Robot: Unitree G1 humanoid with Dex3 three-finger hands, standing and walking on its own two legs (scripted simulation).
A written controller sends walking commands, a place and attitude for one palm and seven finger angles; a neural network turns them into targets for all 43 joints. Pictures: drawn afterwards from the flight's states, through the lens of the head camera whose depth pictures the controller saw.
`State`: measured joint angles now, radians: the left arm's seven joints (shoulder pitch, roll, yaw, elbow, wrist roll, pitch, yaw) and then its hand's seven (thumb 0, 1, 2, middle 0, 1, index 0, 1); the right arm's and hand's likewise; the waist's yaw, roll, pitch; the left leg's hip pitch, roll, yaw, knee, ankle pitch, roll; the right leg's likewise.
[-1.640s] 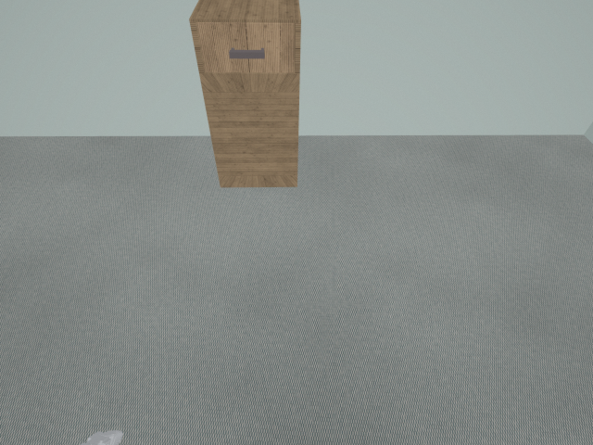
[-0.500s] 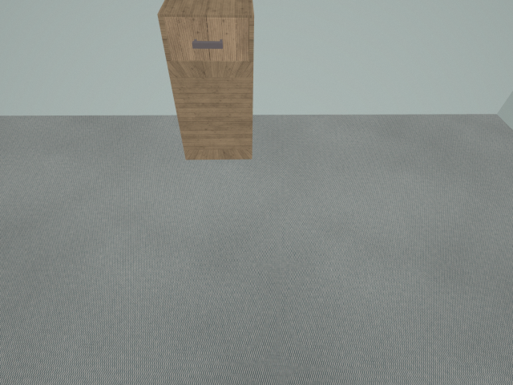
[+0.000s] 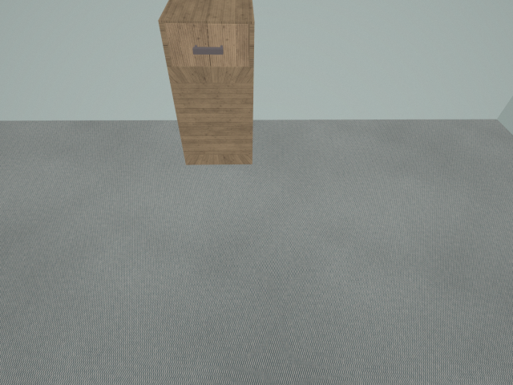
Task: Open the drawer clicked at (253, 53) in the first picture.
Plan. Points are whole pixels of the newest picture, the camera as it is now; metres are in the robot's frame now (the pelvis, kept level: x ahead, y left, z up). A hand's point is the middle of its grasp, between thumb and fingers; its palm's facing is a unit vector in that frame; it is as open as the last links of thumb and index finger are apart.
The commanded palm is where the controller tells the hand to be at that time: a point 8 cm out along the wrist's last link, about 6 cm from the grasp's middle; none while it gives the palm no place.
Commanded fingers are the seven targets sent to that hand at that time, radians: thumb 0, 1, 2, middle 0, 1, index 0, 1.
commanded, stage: walk to a spot facing it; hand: left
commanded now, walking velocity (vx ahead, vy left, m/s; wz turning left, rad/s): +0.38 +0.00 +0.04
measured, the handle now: (208, 48) +1.41 +0.30 -0.08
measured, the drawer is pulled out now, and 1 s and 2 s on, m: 0.00 0.00 0.00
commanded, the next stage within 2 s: take the last steps up to it in 1.22 s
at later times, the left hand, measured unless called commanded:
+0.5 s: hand (165, 355) +0.22 +0.19 -0.19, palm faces -0.04 -0.99 -0.15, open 7.4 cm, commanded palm none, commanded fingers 0.00 0.90 0.90 -0.20 -0.30 -0.20 -0.30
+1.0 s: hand (190, 289) +0.35 +0.17 -0.18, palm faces +0.13 -0.98 -0.17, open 7.3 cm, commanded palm none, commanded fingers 0.00 0.90 0.90 -0.20 -0.30 -0.20 -0.30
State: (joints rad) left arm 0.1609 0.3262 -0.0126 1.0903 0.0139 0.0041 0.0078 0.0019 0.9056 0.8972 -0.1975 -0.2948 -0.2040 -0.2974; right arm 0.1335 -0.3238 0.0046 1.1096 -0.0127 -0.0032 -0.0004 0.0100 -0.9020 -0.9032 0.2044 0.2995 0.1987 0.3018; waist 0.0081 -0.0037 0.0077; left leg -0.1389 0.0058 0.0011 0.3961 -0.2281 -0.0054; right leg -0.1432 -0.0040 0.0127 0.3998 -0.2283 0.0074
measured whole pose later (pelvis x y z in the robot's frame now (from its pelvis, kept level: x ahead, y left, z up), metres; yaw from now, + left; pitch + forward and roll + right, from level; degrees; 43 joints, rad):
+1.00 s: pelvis +0.38 +0.00 -0.01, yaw +4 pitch -1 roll -2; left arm 0.35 0.17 0.04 1.10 0.02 -0.08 0.01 -0.01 0.93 0.90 -0.19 -0.29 -0.20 -0.30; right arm 0.19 -0.17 -0.06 1.01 -0.02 -0.02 0.02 0.01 -0.92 -0.90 0.20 0.30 0.19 0.30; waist 0.02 0.01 0.00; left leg -0.56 0.15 0.07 0.83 -0.16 -0.01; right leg -0.08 0.02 -0.22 0.36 -0.28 -0.04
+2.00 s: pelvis +0.73 +0.03 +0.00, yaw +5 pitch -1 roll -2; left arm 0.36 0.13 0.04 1.12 0.03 -0.06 0.01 0.00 0.92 0.90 -0.20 -0.29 -0.20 -0.30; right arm 0.24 -0.18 -0.07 1.06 -0.02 -0.01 0.02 0.01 -0.92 -0.90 0.20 0.30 0.19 0.30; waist 0.03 0.01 0.00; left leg -0.44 0.13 0.10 0.75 -0.27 -0.01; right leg -0.12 -0.04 -0.22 0.37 -0.23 -0.01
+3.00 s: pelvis +0.85 +0.08 -0.01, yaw +6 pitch -1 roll +0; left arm 0.19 0.21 0.07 1.03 0.02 0.07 0.03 0.00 0.91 0.90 -0.20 -0.29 -0.20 -0.30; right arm 0.25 -0.16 -0.04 1.01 -0.02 0.02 -0.02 0.01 -0.91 -0.90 0.20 0.30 0.19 0.30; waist 0.02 -0.04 0.02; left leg -0.21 0.01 0.05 0.54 -0.32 0.01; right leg -0.44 -0.05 -0.05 0.70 -0.32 0.00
